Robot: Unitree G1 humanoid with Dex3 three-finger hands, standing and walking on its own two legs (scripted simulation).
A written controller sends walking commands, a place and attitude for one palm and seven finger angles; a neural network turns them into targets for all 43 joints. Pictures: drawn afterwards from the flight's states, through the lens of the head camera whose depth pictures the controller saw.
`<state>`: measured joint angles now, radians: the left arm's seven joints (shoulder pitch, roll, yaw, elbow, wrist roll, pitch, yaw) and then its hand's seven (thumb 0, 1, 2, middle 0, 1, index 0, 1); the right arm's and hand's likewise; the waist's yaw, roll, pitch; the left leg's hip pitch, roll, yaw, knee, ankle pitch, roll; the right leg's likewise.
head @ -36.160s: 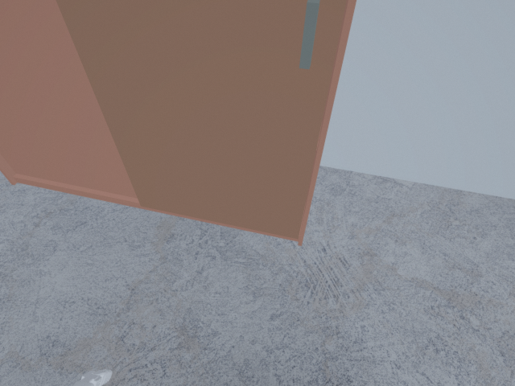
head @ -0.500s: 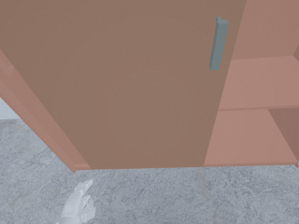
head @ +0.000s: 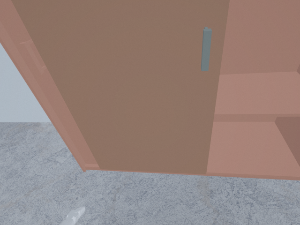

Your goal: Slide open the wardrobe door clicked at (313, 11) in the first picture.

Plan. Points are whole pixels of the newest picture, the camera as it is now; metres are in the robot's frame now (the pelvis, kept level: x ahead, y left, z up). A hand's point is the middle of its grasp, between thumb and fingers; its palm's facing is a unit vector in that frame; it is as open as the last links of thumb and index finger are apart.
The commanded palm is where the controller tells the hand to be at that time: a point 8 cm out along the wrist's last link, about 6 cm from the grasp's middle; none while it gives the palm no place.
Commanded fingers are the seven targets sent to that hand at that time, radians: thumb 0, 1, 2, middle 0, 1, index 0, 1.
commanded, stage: stop stepping back and stand still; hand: right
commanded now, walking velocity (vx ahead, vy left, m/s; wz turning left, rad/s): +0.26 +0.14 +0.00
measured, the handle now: (205, 48) +0.66 -0.21 +0.21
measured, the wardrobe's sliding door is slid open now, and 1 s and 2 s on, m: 0.62 0.62 0.62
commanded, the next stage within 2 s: let the arm hang, fingers relaxed in 1.60 s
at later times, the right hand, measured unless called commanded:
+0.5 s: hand out of the picture +0.15 -0.30 +0.18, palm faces +0.51 +0.76 -0.41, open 7.4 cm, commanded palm +0.10 -0.32 +0.20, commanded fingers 0.00 -0.90 -0.90 0.20 0.30 0.20 0.30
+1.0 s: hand out of the picture +0.20 -0.31 +0.16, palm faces +0.37 +0.80 -0.47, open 7.4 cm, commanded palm +0.14 -0.35 +0.20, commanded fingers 0.00 -0.90 -0.90 0.20 0.30 0.20 0.30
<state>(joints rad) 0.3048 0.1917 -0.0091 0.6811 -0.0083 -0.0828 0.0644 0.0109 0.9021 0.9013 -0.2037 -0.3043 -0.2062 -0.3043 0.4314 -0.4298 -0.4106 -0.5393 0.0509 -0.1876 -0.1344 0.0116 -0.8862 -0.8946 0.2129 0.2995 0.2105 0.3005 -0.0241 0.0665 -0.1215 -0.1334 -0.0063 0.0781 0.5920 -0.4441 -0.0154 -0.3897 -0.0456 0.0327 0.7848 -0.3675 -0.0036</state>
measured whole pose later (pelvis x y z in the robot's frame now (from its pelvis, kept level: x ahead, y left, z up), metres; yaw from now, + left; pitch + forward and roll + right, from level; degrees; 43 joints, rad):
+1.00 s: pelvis +0.00 -0.05 +0.02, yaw +0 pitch +1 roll +0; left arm 0.21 0.17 -0.02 0.62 -0.01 -0.09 0.06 0.01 0.90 0.90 -0.20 -0.30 -0.21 -0.30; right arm 0.57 -0.41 -0.39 -0.47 0.05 -0.17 -0.13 0.01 -0.89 -0.89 0.21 0.30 0.21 0.30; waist -0.01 0.01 0.01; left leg -0.14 0.00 0.04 0.48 -0.36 0.00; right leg -0.31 -0.04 -0.07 0.53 -0.24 -0.01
